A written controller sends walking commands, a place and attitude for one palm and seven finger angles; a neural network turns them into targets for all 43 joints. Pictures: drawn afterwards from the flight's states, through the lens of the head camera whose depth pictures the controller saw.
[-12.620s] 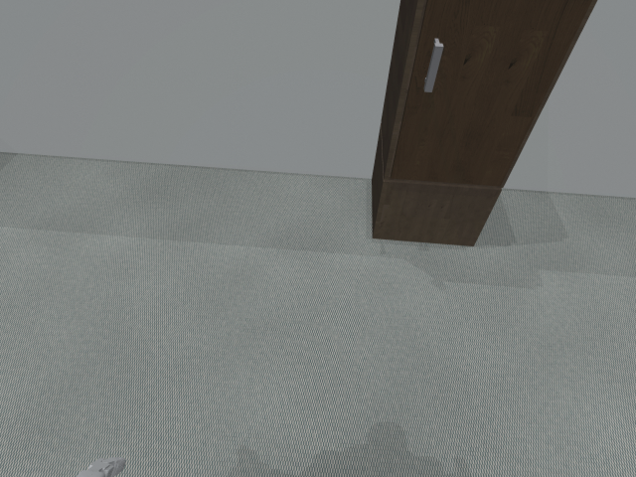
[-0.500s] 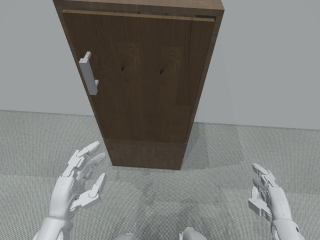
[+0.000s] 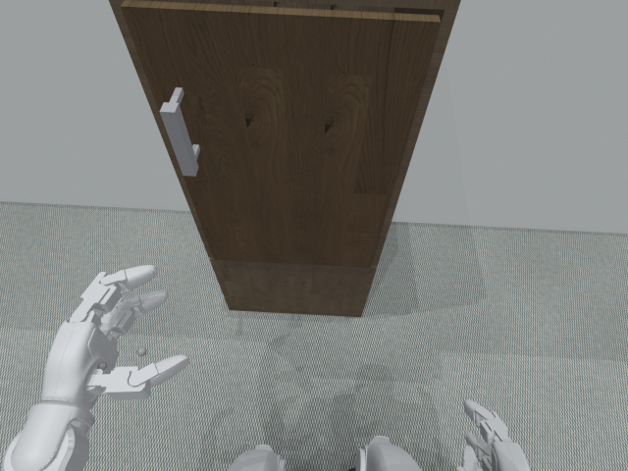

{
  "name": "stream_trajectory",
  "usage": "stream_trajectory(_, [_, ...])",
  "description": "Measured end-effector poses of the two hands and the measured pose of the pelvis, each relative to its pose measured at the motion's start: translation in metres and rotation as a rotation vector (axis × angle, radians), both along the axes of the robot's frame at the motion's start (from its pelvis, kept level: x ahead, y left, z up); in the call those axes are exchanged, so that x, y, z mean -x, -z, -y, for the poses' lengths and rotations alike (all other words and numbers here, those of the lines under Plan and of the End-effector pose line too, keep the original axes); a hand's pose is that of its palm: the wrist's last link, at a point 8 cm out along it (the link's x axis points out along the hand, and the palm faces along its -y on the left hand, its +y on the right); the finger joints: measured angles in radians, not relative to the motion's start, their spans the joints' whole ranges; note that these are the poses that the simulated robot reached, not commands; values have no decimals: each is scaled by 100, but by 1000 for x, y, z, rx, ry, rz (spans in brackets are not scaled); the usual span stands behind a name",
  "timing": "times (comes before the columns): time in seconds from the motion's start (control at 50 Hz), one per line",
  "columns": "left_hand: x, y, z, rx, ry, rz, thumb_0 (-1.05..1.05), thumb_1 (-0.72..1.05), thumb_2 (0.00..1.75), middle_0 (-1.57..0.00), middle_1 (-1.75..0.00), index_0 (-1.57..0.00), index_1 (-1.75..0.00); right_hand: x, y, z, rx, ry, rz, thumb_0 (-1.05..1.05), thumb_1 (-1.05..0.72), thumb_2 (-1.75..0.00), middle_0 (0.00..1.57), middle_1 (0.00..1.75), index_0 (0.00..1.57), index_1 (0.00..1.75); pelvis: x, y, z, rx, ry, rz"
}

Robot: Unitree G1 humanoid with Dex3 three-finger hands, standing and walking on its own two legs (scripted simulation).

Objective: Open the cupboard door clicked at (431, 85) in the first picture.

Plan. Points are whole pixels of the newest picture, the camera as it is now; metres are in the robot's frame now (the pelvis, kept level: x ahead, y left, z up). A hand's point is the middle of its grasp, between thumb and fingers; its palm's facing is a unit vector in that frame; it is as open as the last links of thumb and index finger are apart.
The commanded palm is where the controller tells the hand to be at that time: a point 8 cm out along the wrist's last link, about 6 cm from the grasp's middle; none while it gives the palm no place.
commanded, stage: raise the hand with hooked fingers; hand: left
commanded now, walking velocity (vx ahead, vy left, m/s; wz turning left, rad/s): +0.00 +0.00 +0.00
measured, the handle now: (184, 133) +0.57 +0.23 +0.07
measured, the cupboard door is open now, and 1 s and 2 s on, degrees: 0 0 0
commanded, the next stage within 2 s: move the hooked fingers beside the handle in 1.22 s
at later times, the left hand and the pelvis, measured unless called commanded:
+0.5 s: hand (89, 303) +0.28 +0.26 +0.08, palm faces +0.03 -1.00 -0.05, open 13.8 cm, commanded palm +0.26 +0.31 +0.08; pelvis +0.02 +0.01 +0.02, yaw +1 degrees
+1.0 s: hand (83, 271) +0.31 +0.27 +0.09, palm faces +0.01 -1.00 -0.02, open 14.0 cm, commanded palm +0.28 +0.32 +0.10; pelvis +0.02 +0.00 +0.03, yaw +0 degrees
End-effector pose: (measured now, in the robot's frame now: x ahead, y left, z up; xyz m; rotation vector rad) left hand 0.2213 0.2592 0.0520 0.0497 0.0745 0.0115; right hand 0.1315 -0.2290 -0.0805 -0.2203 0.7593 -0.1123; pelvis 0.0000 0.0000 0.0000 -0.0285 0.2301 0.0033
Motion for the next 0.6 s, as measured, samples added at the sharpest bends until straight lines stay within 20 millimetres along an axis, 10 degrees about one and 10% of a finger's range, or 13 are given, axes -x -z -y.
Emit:
stream_trajectory(0.18, [-10,-5,-19,-3,6,27,0,-14,45,-28,-97,-27,-96,-21,-23,24,100,-1,53,2,-90,-90,20,30,21,30,-7,-5,-6,8,-4,12])
stream_trajectory(0.6, [-48,-40,-67,4,-22,44,-1,-49,31,-30,-119,-30,-119,-47,-31,-12,25,-85,60,1,-90,-90,20,30,21,30,-17,-22,-8,10,-13,51])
